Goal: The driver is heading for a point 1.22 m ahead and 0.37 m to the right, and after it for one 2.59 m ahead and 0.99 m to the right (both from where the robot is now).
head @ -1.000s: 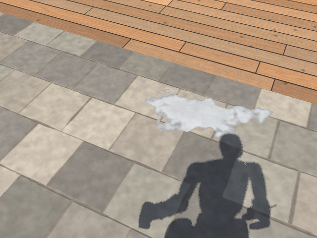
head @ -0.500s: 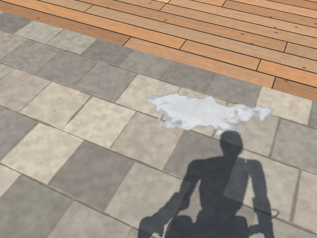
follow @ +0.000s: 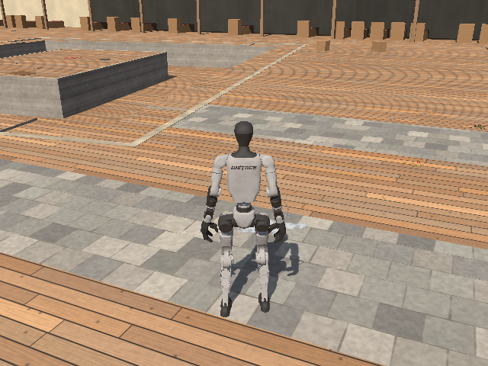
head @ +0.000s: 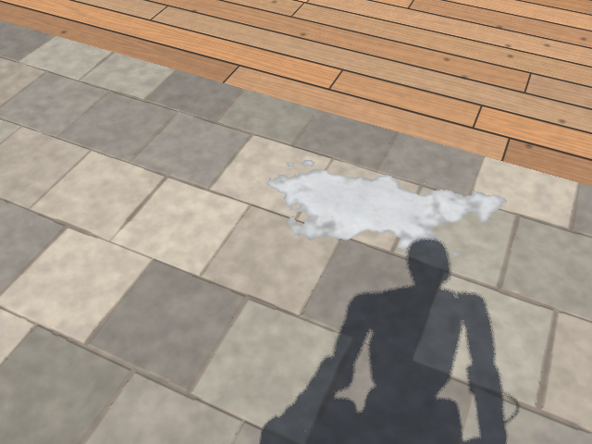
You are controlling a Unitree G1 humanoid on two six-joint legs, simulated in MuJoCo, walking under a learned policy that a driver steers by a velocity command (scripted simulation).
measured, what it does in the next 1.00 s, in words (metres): walks ahead: left foot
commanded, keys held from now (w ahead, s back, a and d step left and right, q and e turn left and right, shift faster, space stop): w+shift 0.68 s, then w+e+shift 0.22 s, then e+shift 0.10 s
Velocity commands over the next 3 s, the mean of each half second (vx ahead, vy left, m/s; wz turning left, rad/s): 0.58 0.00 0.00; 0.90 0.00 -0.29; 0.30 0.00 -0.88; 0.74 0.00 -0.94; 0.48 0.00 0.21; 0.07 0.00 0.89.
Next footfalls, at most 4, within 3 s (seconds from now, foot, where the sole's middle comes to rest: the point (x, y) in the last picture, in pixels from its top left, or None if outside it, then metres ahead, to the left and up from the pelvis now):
0.70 left None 0.51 0.07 -0.77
1.12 right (341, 304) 0.87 -0.08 -0.77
1.58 left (303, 246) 1.07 0.02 -0.77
2.12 right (461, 253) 1.05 -0.43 -0.77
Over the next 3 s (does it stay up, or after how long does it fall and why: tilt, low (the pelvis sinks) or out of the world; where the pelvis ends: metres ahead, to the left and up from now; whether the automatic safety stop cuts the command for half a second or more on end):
stays up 1.18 -0.67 -0.01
